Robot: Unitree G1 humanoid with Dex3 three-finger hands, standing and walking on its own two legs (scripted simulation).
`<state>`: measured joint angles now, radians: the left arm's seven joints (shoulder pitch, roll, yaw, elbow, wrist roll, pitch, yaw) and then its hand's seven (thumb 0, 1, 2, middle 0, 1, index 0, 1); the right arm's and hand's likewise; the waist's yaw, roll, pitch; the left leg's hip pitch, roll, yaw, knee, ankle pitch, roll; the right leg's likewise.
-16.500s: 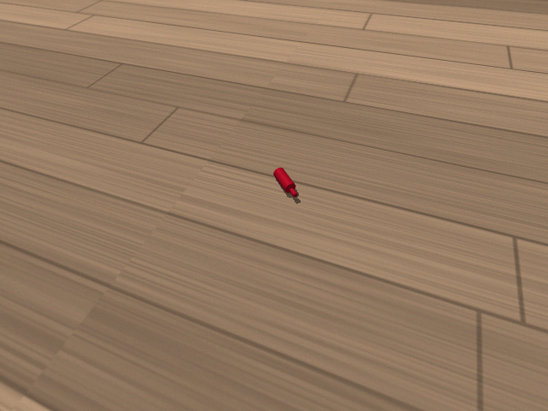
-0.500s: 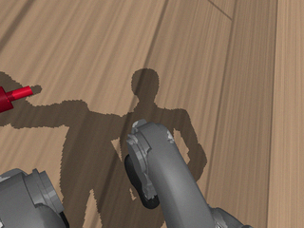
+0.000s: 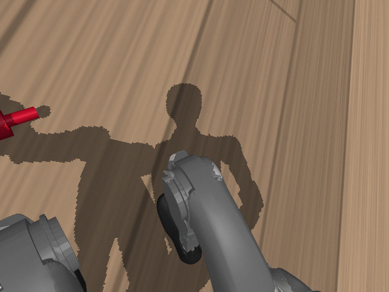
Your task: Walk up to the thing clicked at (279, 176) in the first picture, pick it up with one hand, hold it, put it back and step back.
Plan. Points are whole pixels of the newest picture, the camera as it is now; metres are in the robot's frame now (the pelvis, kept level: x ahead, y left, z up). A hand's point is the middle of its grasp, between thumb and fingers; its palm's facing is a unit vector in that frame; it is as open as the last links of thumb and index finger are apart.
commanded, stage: close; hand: left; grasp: from above
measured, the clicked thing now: out of the picture +0.48 +0.24 -0.28
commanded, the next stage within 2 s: settle in 0.52 s
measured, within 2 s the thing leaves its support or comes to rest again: leaves its support in 0.92 s
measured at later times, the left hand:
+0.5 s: hand out of the picture +0.46 +0.27 -0.26, palm faces -0.43 -0.16 -0.89, open 9.4 cm
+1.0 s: hand out of the picture +0.46 +0.28 -0.24, palm faces -0.41 -0.16 -0.90, open 9.3 cm
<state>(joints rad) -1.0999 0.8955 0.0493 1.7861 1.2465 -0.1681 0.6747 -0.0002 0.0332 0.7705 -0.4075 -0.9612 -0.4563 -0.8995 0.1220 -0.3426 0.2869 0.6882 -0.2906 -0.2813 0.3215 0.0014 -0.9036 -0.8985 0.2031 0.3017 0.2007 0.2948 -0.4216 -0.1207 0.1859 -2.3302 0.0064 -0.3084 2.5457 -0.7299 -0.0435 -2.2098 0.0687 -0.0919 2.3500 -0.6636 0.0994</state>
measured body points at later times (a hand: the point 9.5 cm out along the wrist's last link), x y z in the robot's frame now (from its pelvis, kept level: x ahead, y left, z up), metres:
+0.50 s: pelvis +0.00 +0.00 +0.00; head +0.28 +0.13 +0.33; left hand +0.48 +0.27 -0.21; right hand +0.03 -0.24 -0.05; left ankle +0.06 +0.13 -0.27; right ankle +0.12 -0.14 -0.27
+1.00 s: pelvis +0.00 +0.00 +0.00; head +0.27 +0.12 +0.34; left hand +0.48 +0.28 -0.19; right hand +0.03 -0.25 -0.05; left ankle +0.06 +0.13 -0.27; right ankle +0.12 -0.14 -0.27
